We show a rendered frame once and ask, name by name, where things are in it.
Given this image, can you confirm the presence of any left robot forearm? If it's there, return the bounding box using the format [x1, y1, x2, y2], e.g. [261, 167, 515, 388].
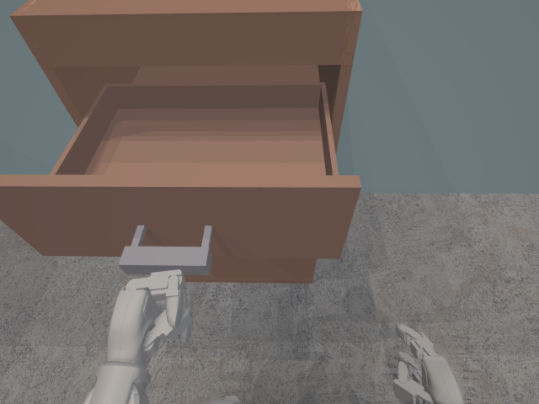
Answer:
[83, 362, 151, 404]

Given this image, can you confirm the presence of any cabinet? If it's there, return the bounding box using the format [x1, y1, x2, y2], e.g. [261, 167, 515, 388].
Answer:
[9, 0, 362, 284]

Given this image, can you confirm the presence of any robot left hand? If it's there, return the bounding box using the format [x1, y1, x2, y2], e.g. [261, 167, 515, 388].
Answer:
[106, 269, 194, 369]

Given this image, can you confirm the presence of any handle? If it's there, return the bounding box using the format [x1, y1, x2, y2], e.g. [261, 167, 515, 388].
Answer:
[119, 226, 213, 275]

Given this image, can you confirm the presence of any drawer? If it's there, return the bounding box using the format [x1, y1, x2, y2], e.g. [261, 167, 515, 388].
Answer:
[0, 82, 361, 259]

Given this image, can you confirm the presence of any robot right hand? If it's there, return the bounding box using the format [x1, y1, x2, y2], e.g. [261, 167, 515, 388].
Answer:
[393, 323, 465, 404]

